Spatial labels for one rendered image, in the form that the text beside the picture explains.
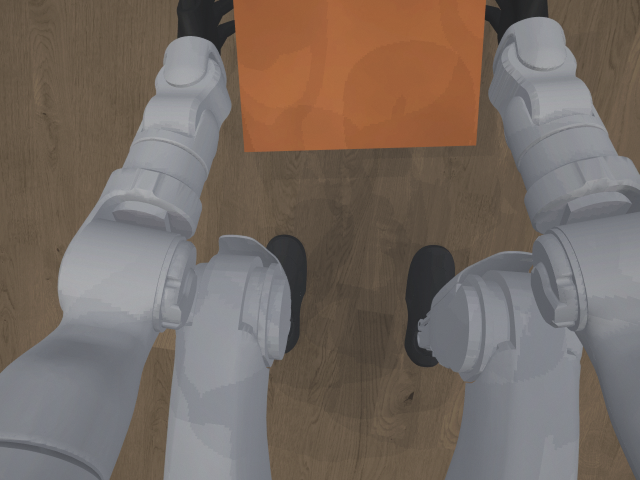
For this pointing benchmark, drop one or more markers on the right robot forearm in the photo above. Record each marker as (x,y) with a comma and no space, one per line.
(569,166)

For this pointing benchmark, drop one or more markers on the robot right upper arm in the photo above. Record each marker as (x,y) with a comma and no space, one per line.
(586,277)

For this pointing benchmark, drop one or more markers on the left robot foot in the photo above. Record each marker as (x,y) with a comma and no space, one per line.
(291,254)

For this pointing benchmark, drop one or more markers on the right robot foot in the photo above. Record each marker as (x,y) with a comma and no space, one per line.
(431,268)

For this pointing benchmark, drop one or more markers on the robot right hand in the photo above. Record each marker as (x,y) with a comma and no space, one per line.
(513,11)

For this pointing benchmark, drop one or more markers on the robot left hand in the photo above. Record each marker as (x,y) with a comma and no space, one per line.
(200,18)

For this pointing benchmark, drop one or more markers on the left robot forearm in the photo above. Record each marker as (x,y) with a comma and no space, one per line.
(160,183)

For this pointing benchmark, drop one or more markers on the carton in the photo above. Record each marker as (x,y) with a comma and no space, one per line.
(358,74)

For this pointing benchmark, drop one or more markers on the robot left upper arm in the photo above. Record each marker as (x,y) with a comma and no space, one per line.
(66,404)

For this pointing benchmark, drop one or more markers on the robot foot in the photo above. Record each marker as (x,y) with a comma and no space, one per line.
(431,268)
(291,254)

